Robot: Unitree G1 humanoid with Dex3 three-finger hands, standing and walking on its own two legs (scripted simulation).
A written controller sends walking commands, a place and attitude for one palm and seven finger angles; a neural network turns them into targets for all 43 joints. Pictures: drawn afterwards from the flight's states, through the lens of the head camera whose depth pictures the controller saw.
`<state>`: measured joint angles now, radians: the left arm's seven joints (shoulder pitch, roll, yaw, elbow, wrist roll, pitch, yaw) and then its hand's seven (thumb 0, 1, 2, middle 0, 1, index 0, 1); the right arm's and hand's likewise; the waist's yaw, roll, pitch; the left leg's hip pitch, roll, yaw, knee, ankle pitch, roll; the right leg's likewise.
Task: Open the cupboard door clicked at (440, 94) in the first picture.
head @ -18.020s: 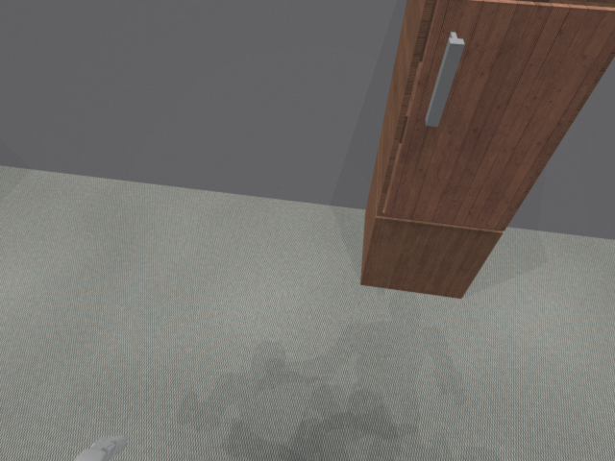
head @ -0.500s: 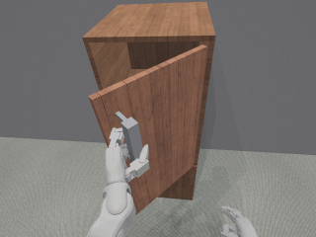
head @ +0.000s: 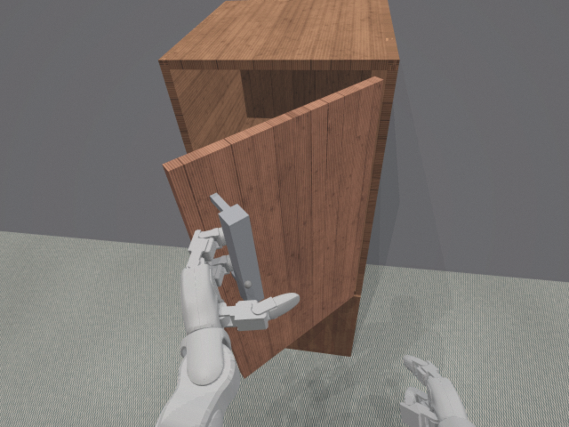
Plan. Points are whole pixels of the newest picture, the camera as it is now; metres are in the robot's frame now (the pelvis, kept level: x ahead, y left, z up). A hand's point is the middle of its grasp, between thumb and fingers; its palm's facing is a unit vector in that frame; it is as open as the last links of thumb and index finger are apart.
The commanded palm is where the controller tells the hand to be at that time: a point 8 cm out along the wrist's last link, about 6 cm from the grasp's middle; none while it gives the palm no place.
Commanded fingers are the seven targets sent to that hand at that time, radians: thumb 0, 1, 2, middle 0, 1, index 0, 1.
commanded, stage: open thumb and fingers to let go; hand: left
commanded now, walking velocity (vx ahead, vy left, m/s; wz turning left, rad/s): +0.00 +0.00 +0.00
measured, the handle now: (235, 251) +0.32 +0.09 +0.11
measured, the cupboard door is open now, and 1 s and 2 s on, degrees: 46 44 44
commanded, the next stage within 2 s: slide the hand sideways off the handle in 0.34 s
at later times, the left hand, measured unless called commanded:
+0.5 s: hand (248, 286) +0.27 +0.07 +0.11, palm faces +0.12 -0.99 -0.03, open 15.8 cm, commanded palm +0.23 +0.11 +0.11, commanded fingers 0.00 -0.50 0.30 -0.15 -0.30 -0.15 -0.30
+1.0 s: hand (223, 316) +0.23 +0.09 +0.11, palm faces -0.19 -0.98 +0.00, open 16.5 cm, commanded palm +0.20 +0.15 +0.11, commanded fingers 0.00 -0.50 0.30 -0.15 -0.30 -0.15 -0.30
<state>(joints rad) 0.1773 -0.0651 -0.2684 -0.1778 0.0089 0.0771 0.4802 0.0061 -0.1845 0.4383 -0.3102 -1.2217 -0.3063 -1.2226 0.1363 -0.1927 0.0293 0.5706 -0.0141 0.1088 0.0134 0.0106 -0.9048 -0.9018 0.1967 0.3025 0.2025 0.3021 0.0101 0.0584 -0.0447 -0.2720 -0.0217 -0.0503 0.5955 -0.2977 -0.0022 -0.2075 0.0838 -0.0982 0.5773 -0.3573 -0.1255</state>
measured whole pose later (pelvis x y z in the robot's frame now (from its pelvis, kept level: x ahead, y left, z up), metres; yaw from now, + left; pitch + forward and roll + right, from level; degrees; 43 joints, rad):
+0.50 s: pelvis -0.02 +0.04 +0.00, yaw +0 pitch -2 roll +0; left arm 0.05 -0.05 -0.35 -0.08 0.04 0.09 0.47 -0.01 -0.50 0.30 -0.23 -0.43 -0.22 -0.44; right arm 0.12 -0.18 0.04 0.58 -0.01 0.11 0.03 0.01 -0.90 -0.90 0.20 0.30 0.20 0.30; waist -0.01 0.05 -0.02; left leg -0.30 -0.04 -0.03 0.64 -0.30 0.03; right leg -0.23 0.06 -0.08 0.61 -0.35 -0.08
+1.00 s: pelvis -0.01 +0.07 +0.00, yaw -3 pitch -1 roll -1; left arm 0.25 0.04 -0.34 -0.27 -0.01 0.03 0.14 -0.01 -0.50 0.30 -0.12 -0.29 -0.11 -0.29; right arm 0.21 -0.19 0.06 0.46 0.02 0.10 0.04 0.01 -0.90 -0.90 0.20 0.30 0.20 0.30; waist 0.00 0.04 -0.02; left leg -0.31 -0.06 0.03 0.66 -0.33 0.07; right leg -0.26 0.04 -0.02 0.65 -0.37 -0.04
